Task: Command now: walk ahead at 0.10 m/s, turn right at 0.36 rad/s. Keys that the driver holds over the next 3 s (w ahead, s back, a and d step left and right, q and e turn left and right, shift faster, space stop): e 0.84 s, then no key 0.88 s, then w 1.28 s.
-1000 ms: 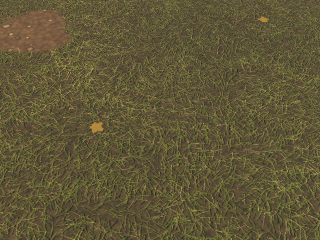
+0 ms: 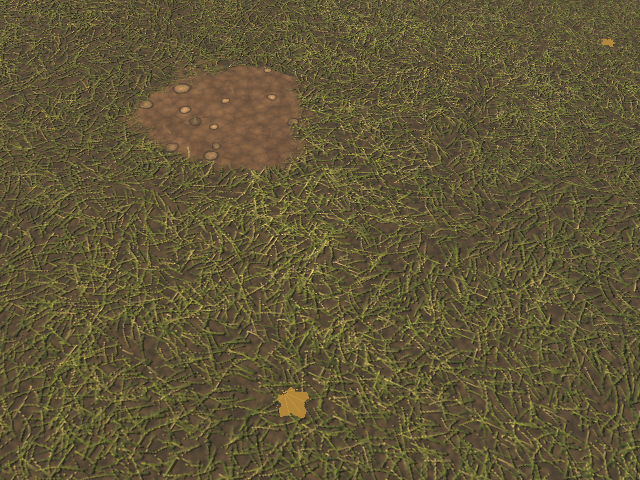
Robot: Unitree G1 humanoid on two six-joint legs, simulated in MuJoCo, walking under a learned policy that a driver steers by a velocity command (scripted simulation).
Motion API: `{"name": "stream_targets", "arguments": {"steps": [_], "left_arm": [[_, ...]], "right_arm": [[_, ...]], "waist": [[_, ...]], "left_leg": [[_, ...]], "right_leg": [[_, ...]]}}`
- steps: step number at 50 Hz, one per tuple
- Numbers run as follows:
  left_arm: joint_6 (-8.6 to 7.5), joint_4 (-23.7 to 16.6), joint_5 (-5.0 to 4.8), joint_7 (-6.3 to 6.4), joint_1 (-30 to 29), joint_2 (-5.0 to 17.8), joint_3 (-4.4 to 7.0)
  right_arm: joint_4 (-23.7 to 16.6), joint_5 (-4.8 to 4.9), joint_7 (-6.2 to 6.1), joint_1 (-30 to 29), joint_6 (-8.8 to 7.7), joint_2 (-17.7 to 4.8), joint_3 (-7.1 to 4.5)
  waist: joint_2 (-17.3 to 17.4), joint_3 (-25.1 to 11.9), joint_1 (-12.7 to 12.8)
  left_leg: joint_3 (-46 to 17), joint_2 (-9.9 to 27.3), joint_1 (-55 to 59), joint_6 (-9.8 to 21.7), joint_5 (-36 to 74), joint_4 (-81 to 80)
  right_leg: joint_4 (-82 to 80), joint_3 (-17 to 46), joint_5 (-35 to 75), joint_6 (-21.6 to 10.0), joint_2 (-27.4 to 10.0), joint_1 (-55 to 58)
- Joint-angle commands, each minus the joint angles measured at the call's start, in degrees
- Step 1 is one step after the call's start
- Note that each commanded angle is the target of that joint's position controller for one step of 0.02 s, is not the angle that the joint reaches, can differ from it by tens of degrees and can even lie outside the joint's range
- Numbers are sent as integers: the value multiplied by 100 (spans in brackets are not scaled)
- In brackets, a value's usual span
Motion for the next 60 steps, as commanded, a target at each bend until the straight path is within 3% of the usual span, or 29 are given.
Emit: {"name": "stream_targets", "arguments": {"steps": [1,7,10,11,12,13,14,15,17,20,24,31,34,35,36,37,38,39,41,45,49,51,53,55,56,57,58,59,60], "left_arm": [[200,-267,55,113,667,332,145],[270,-694,83,-66,35,411,169],[273,-686,104,-168,265,422,226],[265,-630,148,-165,419,529,283],[242,-675,165,-101,501,946,395],[217,-916,193,-25,351,1573,487],[69,-943,369,-82,497,1459,450],[-65,-965,364,-99,264,1337,413],[-122,-1096,114,-40,-332,970,333],[-87,-1170,108,59,-285,788,253],[-30,-1195,60,139,-82,915,314],[94,-1366,62,69,-294,1019,372],[157,-1456,-15,75,-530,980,357],[184,-1498,-48,96,-603,929,340],[189,-1532,-14,104,-466,715,280],[151,-1572,20,71,-69,429,219],[88,-1585,65,57,-121,903,356],[85,-1479,45,40,-40,1213,475],[192,-1299,32,57,56,1040,485],[206,-1555,-18,21,-377,553,303],[173,-1666,70,-19,-513,363,157],[179,-1631,57,-37,-443,442,163],[186,-1490,63,-61,-158,438,176],[191,-1410,103,-49,44,609,210],[213,-1486,153,29,174,1048,272],[156,-1491,286,-21,-107,863,178],[52,-1538,315,-80,-284,595,116],[-34,-1437,334,-88,-366,475,70],[-89,-1397,301,-84,-454,560,91]], "right_arm": [[-232,-30,-99,-287,-85,-905,-295],[47,92,-237,-268,43,-1104,-376],[169,247,-230,-344,140,-1177,-404],[269,285,-228,-179,176,-1039,-382],[374,209,-208,155,222,-798,-341],[89,20,-224,-39,231,-679,-295],[-30,22,-261,-601,221,-866,-353],[-15,138,-269,-557,234,-912,-388],[224,98,-343,-265,253,-1032,-468],[276,116,-330,-152,199,-917,-471],[222,159,-301,-371,142,-732,-385],[258,226,-142,-268,22,-867,-373],[350,236,-61,100,-65,-909,-391],[428,223,-43,321,-83,-973,-419],[449,145,-64,481,-66,-1280,-495],[369,51,-121,238,14,-1739,-566],[303,-97,-104,258,9,-1527,-518],[188,-56,-125,1,-6,-1243,-426],[114,95,-174,-334,17,-972,-345],[252,91,-255,135,110,-1069,-328],[265,140,-189,107,166,-1324,-382],[317,186,-129,152,180,-1396,-385],[379,271,-93,95,185,-1376,-347],[566,271,-56,430,125,-1081,-220],[486,-23,9,589,51,-710,-78],[375,34,-31,335,43,-642,-58],[384,92,-85,90,89,-1004,-135],[414,142,-99,48,121,-1044,-171],[533,149,-135,153,170,-1040,-199]], "waist": [[1021,-926,157],[955,-886,-15],[828,-853,172],[581,-774,183],[-555,-541,51],[-1942,-240,-63],[-1283,-551,309],[-952,-569,116],[-531,-614,-152],[-482,-934,-212],[-532,-933,-52],[-756,-858,2],[-747,-939,-223],[-668,-953,-341],[-159,-1082,-274],[1437,-956,153],[1641,-882,-49],[1145,-766,29],[924,-554,82],[1083,-530,-265],[1233,-725,-364],[1299,-720,-374],[1208,-684,-195],[795,-746,-115],[-534,-1166,-307],[-1217,-1068,-263],[-835,-846,-87],[-865,-726,-120],[-842,-644,-142]], "left_leg": [[-807,1563,349,1221,1115,-1238],[-495,1792,631,1074,245,-1223],[-245,1695,715,719,-27,-676],[-48,1445,567,422,-450,-187],[505,871,-7,-103,-1213,1081],[543,-101,-1649,-662,-3055,2580],[-494,-217,-1730,-577,-3260,3631],[-760,-118,-1813,-456,-2735,3905],[-899,24,-1844,-416,-1861,3782],[-905,-133,-1478,-514,-1328,3786],[-1007,-212,-1409,-663,-1153,2565],[-1053,-404,-338,-649,-1419,1204],[-987,-438,343,-499,-885,8],[-960,-314,877,-402,-195,-643],[-1507,456,1612,-120,250,-805],[-2781,1611,2071,611,1612,-814],[-3424,2276,1699,1382,1998,-911],[-2960,2088,1559,1371,1838,-863],[-1993,1404,1525,913,1286,-771],[-1433,1216,1843,1072,1715,-811],[-1202,1313,1785,1109,1875,-731],[-1213,1355,1662,1104,1914,-664],[-1159,1285,1507,959,1727,-421],[-936,1015,855,351,897,-41],[-442,528,154,-191,-776,966],[-442,196,-69,-451,-2454,1115],[-589,264,-17,-580,-2629,1592],[-667,263,-106,-599,-2542,1828],[-703,263,-162,-635,-2469,1973]], "right_leg": [[-142,-48,554,30,-153,334],[-1394,-227,1060,-297,-204,665],[-2573,-535,1482,-593,25,1268],[-3089,-461,1768,-777,161,1549],[-4008,650,2944,-1125,-455,1805],[-4424,2724,3998,-2130,-1751,2091],[-4612,2944,3706,-2542,-1841,1788],[-4594,2463,3409,-2298,-1564,1797],[-4429,1878,3143,-1723,-1138,1868],[-4300,1628,3786,-1688,-899,1966],[-4202,1803,3478,-1703,-795,2321],[-4042,2516,3425,-1797,-670,1877],[-3733,2730,3722,-1595,-459,1885],[-3572,2643,3367,-1386,-266,1646],[-3003,2306,2291,-1090,63,1036],[-1876,1154,40,-711,1049,-130],[-562,839,-814,-428,974,-587],[158,895,-442,-308,718,-603],[624,762,240,-113,614,-764],[43,406,612,87,535,-796],[-1430,91,493,41,326,162],[-2073,-98,618,-26,369,635],[-3246,-245,1396,-205,454,1258],[-4377,118,2820,-536,239,2487],[-4133,1460,4836,-892,-955,3334],[-4159,1944,4709,-1790,-1566,2539],[-4342,1904,4014,-2004,-1397,2232],[-4400,1718,3717,-1876,-1212,2143],[-4404,1544,3540,-1740,-1042,2111]]}}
